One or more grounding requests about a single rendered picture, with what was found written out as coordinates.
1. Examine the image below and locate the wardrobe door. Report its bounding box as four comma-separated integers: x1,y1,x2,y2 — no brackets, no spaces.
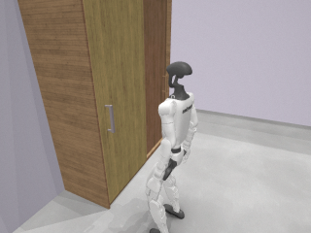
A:
143,0,167,154
83,0,147,204

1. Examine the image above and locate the left robot hand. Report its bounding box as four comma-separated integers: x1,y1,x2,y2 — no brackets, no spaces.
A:
145,177,162,201

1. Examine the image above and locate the robot right forearm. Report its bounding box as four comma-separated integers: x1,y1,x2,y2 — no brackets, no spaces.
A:
183,125,197,149

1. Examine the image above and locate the right robot hand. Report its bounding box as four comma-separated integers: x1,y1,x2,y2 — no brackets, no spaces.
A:
181,145,190,164

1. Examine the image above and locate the robot shin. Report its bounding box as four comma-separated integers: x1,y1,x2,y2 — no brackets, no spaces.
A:
163,174,180,213
147,200,169,233

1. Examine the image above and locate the robot right shin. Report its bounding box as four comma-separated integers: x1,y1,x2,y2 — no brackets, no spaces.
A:
163,174,180,213

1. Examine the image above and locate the right robot upper arm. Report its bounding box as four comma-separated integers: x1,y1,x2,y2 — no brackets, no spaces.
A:
187,92,198,129

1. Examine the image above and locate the left robot upper arm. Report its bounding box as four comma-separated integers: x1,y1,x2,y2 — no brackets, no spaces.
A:
158,100,176,149

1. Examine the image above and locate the robot left forearm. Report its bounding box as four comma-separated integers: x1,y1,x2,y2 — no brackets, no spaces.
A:
153,139,173,181

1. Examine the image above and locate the robot left shin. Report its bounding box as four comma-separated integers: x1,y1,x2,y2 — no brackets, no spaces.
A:
147,200,169,233

